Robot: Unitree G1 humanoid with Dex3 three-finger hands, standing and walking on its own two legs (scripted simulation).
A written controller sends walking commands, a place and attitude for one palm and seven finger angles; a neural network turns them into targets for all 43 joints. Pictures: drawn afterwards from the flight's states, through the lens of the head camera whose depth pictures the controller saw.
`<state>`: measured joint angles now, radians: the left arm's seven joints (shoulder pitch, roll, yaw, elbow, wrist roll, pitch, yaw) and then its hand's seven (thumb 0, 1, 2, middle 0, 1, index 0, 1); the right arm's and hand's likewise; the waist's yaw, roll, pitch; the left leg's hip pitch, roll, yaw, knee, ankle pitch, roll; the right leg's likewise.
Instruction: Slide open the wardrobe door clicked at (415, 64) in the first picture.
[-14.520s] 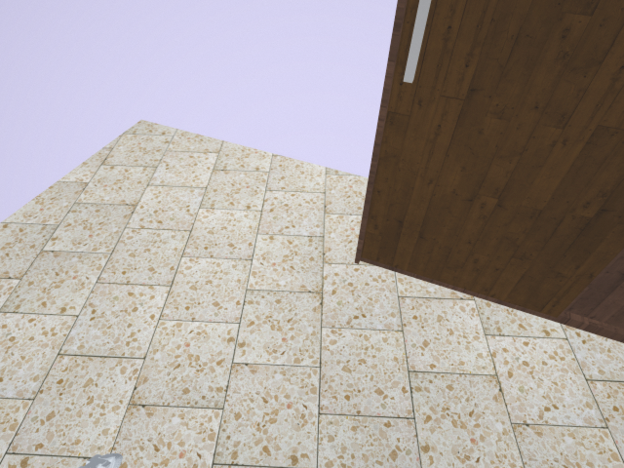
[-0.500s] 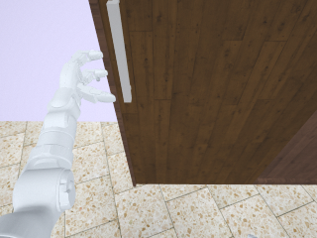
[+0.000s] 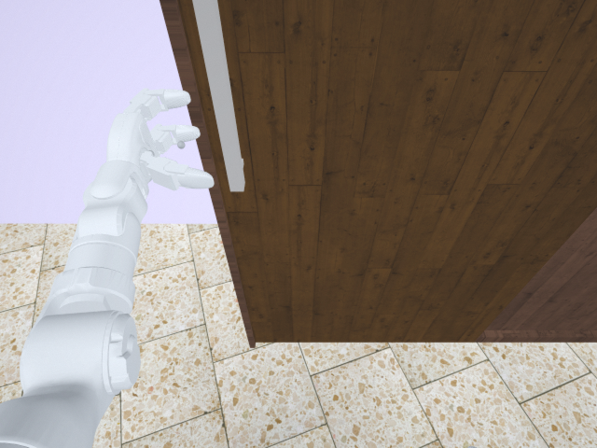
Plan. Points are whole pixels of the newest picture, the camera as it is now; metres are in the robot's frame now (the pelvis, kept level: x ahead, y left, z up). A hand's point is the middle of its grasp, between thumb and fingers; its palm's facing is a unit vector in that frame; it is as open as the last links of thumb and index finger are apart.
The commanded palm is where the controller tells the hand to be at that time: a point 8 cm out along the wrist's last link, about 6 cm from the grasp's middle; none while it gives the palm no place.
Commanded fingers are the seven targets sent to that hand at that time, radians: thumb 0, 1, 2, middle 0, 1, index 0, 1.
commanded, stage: move the hooked fingers beside the handle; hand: left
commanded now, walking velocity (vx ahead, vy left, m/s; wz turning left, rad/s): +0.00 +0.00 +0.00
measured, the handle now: (226, 103) +0.53 +0.10 +0.20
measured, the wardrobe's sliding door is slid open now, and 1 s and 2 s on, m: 0.00 0.00 0.00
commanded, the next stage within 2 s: feel for the door with the fingertips in 0.48 s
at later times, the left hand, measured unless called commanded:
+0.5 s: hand (172, 146) +0.44 +0.16 +0.19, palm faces +0.00 -1.00 +0.03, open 14.0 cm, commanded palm +0.42 +0.22 +0.18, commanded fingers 0.00 -0.50 0.30 -0.30 -1.20 -0.30 -1.20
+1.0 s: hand (209, 147) +0.45 +0.12 +0.19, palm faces +0.00 -1.00 +0.02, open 14.0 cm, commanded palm +0.43 +0.17 +0.18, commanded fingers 0.00 -0.50 0.30 -0.30 -1.20 -0.30 -1.20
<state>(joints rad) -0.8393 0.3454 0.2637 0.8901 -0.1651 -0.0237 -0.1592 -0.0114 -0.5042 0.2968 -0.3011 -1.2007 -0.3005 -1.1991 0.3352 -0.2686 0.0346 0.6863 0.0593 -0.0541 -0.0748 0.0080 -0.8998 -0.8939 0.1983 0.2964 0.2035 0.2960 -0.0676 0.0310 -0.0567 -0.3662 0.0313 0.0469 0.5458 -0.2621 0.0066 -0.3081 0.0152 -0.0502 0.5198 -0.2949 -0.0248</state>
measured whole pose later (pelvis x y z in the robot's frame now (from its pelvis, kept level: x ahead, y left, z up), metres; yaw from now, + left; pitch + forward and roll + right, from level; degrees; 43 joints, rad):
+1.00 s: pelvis +0.00 +0.00 +0.00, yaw +0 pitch +3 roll +0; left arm -0.82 0.24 0.20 0.82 -0.15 0.01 -0.05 -0.01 -0.50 0.30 -0.30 -1.22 -0.30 -1.20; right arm 0.32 -0.25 0.03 0.70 0.05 -0.05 -0.06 0.01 -0.90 -0.89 0.20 0.30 0.20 0.30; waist -0.06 0.04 -0.05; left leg -0.33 0.03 0.05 0.53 -0.25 0.01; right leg -0.28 0.01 -0.05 0.51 -0.29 -0.03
